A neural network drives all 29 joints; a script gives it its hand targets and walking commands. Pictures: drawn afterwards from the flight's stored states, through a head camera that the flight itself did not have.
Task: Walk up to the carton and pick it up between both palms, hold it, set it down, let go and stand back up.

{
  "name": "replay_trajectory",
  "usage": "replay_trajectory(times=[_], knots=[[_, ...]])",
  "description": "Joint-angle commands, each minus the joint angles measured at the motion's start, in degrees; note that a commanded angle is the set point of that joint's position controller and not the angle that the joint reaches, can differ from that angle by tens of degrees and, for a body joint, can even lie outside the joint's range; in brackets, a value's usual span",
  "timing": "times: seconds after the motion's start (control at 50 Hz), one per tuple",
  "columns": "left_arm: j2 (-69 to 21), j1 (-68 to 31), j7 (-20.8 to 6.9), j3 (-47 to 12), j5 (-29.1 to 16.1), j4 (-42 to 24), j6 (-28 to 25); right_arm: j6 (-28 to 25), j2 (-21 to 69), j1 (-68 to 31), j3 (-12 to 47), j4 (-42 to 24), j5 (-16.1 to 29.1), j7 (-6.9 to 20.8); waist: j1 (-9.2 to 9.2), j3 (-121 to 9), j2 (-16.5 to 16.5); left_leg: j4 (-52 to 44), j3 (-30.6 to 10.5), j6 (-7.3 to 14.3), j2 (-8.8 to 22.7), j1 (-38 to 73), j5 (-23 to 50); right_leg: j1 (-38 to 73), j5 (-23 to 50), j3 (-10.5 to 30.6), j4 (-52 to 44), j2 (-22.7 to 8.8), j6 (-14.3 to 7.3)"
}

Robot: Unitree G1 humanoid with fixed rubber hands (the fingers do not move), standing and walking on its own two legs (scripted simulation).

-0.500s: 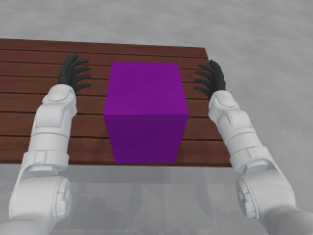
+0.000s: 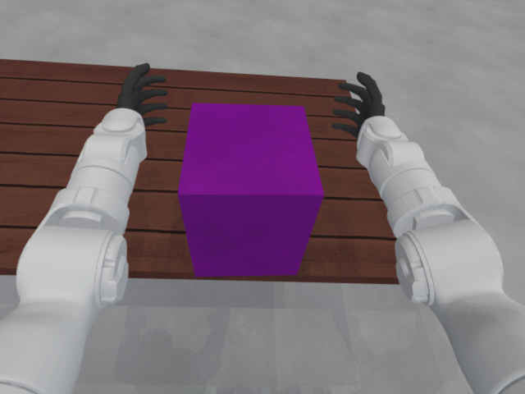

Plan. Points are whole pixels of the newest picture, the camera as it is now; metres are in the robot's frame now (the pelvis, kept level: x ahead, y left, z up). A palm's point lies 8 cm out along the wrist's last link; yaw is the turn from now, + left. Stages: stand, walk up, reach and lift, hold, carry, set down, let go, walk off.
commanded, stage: reach and lift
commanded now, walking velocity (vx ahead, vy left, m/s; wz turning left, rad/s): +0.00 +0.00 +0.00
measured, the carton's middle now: (247, 194) +0.45 +0.02 +0.02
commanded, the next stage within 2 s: none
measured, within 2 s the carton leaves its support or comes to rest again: neither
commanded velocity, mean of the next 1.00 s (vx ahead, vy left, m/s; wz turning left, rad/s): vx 0.00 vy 0.00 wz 0.00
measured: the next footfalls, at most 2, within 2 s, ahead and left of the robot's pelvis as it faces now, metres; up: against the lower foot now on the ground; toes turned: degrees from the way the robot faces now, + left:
none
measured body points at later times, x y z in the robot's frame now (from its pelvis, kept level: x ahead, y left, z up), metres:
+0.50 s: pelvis -0.01 -0.01 -0.01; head +0.04 +0.03 +0.44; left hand +0.45 +0.20 +0.08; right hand +0.46 -0.15 +0.10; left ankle +0.00 +0.11 -0.74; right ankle -0.02 -0.11 -0.74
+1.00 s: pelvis -0.01 +0.00 -0.01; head +0.07 +0.04 +0.43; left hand +0.46 +0.19 +0.05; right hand +0.46 -0.12 +0.07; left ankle +0.00 +0.11 -0.74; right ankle -0.03 -0.11 -0.74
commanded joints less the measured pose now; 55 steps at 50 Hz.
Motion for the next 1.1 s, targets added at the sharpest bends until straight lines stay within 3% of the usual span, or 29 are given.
replay_trajectory(times=[0.0,0.08,0.16,0.22,0.28,0.3,0.38,0.44,0.52,0.62,0.68,0.74,0.84,0.9,0.92,1.0,1.08], knots=[[5.07,-17.09,-1.90,2.73,1.83,-2.42,-7.81,-5.67,-3.93,-16.72,1.22,-4.26,-0.34,0.42,1.67,-20.05,1.22,2.34,-3.65,-2.68,-1.94,17.98,25.15,7.05,21.39,1.20,1.20,0.70,2.80],[5.10,-18.85,-2.45,1.48,-0.42,-2.99,-13.82,-9.92,-2.05,-18.87,0.96,-11.56,-1.93,-0.15,0.68,-23.68,-2.65,2.35,-3.44,-1.80,-2.18,14.69,24.72,9.26,24.37,1.74,2.51,-0.02,3.46],[4.88,-22.95,-1.81,-0.47,-2.29,-2.97,-19.72,-13.32,-1.30,-20.29,-2.51,-13.99,-5.40,-0.33,-0.54,-31.05,-1.31,3.73,-2.81,-1.70,-2.27,12.94,22.33,5.72,23.21,2.15,4.18,-0.66,3.34],[5.16,-25.00,-1.46,-1.49,-2.55,0.20,-22.16,-14.69,-1.96,-19.83,-5.74,-10.76,-8.01,-0.23,-1.60,-35.41,1.86,5.09,-2.46,-2.54,-1.89,12.94,20.86,0.60,19.66,1.85,4.97,-0.89,2.45],[4.51,-22.96,-1.47,-1.32,-0.83,5.14,-23.13,-15.66,-2.10,-16.77,-8.00,-4.54,-9.43,-0.08,-0.85,-36.48,5.20,6.69,-2.14,-3.35,-1.72,12.65,21.53,-2.37,17.91,1.24,5.77,-0.93,2.14],[3.98,-22.29,-1.56,-1.30,-0.16,6.70,-23.51,-16.24,-1.95,-15.48,-8.71,-2.60,-10.25,-0.06,-1.45,-36.18,6.44,7.16,-2.03,-3.83,-1.74,12.60,22.46,-3.24,17.65,1.16,6.02,-0.93,1.90],[3.32,-17.86,-2.07,1.91,3.88,10.38,-25.05,-19.10,-2.47,-11.70,-9.32,4.32,-10.62,0.71,0.04,-34.12,9.25,8.11,-1.97,-4.95,-1.52,13.47,27.67,-4.70,19.86,0.82,6.91,-0.86,1.44],[2.31,-17.30,-1.93,2.97,5.55,8.20,-26.72,-21.75,-2.21,-10.83,-8.94,4.79,-9.70,1.98,1.32,-32.98,10.55,8.94,-2.17,-6.01,-0.73,15.75,32.55,-6.58,18.34,0.32,6.48,-0.45,0.81],[1.11,-18.37,-1.58,2.12,4.27,7.88,-28.31,-23.02,-1.63,-12.56,-6.84,3.39,-8.36,3.44,1.52,-29.05,8.05,7.91,-2.65,-5.18,-0.41,13.75,28.46,-8.52,13.52,0.54,6.08,-0.78,0.59],[1.92,-23.30,-1.71,-0.98,-2.12,11.71,-31.12,-21.69,2.08,-18.58,-3.80,-2.53,-8.48,3.94,1.08,-28.49,-2.32,5.19,-2.38,-1.57,-0.92,3.07,12.66,-6.13,7.25,2.02,7.25,-2.32,2.30],[2.01,-25.02,-1.45,-1.94,-4.78,14.05,-33.06,-21.33,4.33,-21.60,-3.76,-6.77,-10.80,3.67,0.78,-33.29,-6.09,5.02,-2.10,0.04,-1.77,-2.23,5.86,-5.47,4.22,2.86,8.24,-3.05,3.33],[2.54,-24.70,-1.14,-1.01,-4.03,15.93,-33.90,-21.84,4.08,-21.65,-6.72,-7.95,-14.24,2.50,-0.28,-39.38,-5.01,6.32,-1.75,-0.46,-2.39,-3.57,7.48,-3.97,8.49,2.36,10.16,-2.85,3.77],[0.31,-18.12,-1.06,4.29,4.63,16.64,-31.12,-23.74,2.84,-13.90,-12.57,-0.40,-19.56,0.21,-0.81,-39.59,1.65,8.17,-0.99,-3.81,-2.05,3.60,21.30,-4.13,17.72,0.58,10.32,-1.29,2.54],[-5.36,-17.71,-1.37,6.91,10.40,10.67,-30.66,-25.63,6.03,-10.88,-15.80,2.49,-22.33,0.34,-1.14,-36.98,7.47,9.38,-0.75,-5.88,-1.32,12.46,30.78,-6.83,21.21,-0.21,8.41,-0.73,1.08],[-7.01,-17.64,-1.62,7.39,11.90,8.22,-30.53,-26.16,7.51,-10.22,-16.85,1.97,-23.67,0.82,-1.41,-36.04,8.00,9.62,-1.16,-6.01,-0.79,14.63,33.27,-7.34,20.81,-0.12,7.65,-0.48,0.53],[-19.67,-19.36,-3.63,10.58,19.80,1.66,-29.76,-27.58,20.16,-11.15,-21.92,-1.25,-31.12,5.04,-0.37,-32.42,11.44,9.21,-0.71,-6.71,-0.26,20.43,39.63,-6.73,18.07,-1.08,4.75,-0.22,-0.50],[-37.51,-17.92,-8.53,14.81,30.53,3.83,-29.28,-28.69,43.43,-10.84,-26.41,-3.24,-46.58,10.92,0.97,-25.79,8.65,5.51,1.33,-4.70,-1.63,18.54,34.18,2.04,20.88,-1.92,3.22,-1.72,0.44]])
